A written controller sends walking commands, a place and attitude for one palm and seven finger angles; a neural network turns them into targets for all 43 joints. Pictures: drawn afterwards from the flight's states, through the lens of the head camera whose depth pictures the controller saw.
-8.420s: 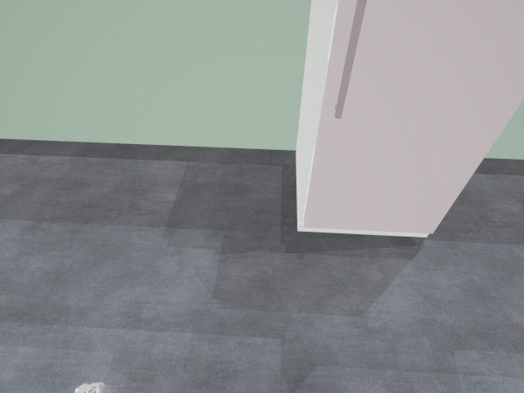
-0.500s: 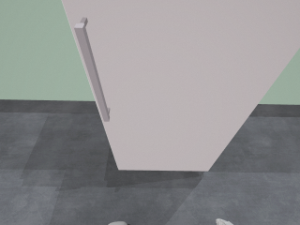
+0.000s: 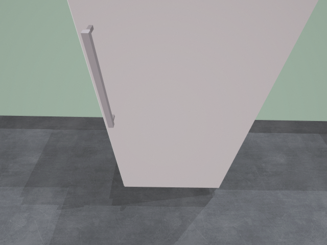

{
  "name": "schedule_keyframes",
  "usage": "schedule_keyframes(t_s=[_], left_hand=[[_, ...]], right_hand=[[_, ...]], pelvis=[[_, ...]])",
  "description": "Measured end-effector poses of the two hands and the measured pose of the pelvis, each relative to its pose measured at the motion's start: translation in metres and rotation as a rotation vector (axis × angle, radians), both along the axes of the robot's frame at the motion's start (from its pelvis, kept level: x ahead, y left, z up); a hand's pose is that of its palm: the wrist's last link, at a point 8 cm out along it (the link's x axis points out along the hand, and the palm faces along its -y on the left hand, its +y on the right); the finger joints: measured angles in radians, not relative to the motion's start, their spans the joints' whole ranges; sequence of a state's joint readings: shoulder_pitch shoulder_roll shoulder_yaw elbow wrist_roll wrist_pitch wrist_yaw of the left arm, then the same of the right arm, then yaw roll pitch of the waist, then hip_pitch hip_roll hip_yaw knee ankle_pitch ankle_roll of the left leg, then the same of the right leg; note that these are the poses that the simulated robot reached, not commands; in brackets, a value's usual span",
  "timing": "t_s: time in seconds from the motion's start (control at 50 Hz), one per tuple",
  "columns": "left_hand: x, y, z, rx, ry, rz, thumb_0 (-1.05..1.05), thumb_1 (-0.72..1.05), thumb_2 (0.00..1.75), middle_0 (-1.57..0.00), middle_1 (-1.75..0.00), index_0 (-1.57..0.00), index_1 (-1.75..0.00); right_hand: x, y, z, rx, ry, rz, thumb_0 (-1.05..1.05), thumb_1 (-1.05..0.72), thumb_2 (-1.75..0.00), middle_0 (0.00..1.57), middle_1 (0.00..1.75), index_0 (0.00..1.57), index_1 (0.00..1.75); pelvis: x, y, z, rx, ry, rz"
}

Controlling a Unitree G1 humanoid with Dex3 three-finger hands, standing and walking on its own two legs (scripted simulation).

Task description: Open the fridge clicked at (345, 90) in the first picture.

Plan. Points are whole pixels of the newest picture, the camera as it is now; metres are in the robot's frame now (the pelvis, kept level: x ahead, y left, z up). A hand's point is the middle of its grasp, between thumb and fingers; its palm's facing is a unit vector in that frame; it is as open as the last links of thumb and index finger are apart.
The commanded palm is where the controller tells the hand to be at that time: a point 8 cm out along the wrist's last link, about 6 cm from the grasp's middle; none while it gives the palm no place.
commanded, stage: come to a stop and stand still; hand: left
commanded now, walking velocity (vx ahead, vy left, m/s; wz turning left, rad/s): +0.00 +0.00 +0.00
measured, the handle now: (102, 85) +0.53 +0.22 +0.10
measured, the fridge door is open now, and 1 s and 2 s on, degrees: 0 0 0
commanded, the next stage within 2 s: look again from close up in 1.32 s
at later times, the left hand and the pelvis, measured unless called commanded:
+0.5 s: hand out of the picture -0.04 +0.17 -0.18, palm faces +0.02 -0.99 -0.16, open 7.4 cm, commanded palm none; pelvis -0.01 +0.02 -0.01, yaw +0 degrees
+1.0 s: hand out of the picture +0.06 +0.23 -0.17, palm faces -0.01 -0.97 -0.26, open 7.4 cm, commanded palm none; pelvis +0.02 +0.03 +0.00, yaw -1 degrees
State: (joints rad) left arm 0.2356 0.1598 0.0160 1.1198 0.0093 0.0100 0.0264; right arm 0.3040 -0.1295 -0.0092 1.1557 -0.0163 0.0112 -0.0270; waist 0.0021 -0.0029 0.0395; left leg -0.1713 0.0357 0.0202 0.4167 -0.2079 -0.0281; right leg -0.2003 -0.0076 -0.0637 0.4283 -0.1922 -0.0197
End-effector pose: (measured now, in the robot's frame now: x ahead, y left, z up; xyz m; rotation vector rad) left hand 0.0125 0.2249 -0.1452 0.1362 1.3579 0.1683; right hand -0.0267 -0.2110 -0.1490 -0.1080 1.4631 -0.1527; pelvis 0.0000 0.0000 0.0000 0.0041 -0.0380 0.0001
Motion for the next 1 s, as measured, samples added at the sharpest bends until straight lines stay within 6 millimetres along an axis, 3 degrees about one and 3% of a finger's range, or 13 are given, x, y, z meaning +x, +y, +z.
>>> schedule_keyframes(t_s=[0.26, 0.48, 0.56, 0.76, 1.0], left_hand=[[-0.043, -0.011, -0.003, -0.032, 0.070, 0.014, 0.01, 0.91, 0.90, -0.20, -0.30, -0.20, -0.30], [-0.053, -0.010, -0.007, -0.039, 0.084, 0.000, 0.01, 0.90, 0.90, -0.20, -0.30, -0.20, -0.30], [-0.042, 0.005, -0.010, -0.025, 0.063, -0.020, 0.01, 0.90, 0.90, -0.20, -0.30, -0.20, -0.30], [0.011, 0.043, 0.006, 0.049, -0.068, -0.040, 0.01, 0.90, 0.90, -0.20, -0.30, -0.20, -0.30], [0.043, 0.052, 0.012, 0.070, -0.095, -0.074, 0.01, 0.90, 0.90, -0.20, -0.30, -0.20, -0.30]], right_hand=[[-0.017, 0.016, -0.002, 0.027, -0.018, -0.020, 0.00, -0.91, -0.90, 0.20, 0.30, 0.20, 0.30], [-0.012, 0.019, -0.005, 0.022, -0.024, -0.010, 0.00, -0.91, -0.90, 0.20, 0.30, 0.20, 0.30], [0.002, 0.023, -0.008, 0.013, -0.091, -0.010, 0.00, -0.91, -0.90, 0.20, 0.30, 0.20, 0.30], [0.034, 0.030, -0.007, 0.010, -0.154, 0.028, 0.01, -0.93, -0.90, 0.20, 0.30, 0.20, 0.30], [0.067, 0.009, 0.001, -0.034, -0.191, 0.055, 0.00, -0.92, -0.90, 0.20, 0.30, 0.20, 0.30]], pelvis=[[-0.013, 0.005, 0.000, 0.001, 0.011, -0.009], [-0.012, 0.014, -0.005, -0.014, 0.026, -0.009], [-0.007, 0.024, -0.010, -0.014, 0.025, -0.004], [0.009, 0.036, -0.006, 0.002, 0.015, -0.007], [0.017, 0.034, -0.003, 0.006, 0.008, -0.015]])
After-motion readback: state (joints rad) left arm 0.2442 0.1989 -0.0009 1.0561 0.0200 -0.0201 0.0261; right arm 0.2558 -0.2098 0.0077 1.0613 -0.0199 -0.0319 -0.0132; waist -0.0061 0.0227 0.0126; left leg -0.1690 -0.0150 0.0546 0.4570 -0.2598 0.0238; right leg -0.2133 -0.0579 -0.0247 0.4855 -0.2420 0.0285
